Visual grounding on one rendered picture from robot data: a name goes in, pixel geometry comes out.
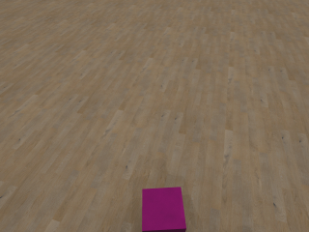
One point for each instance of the carton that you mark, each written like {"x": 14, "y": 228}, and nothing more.
{"x": 162, "y": 210}

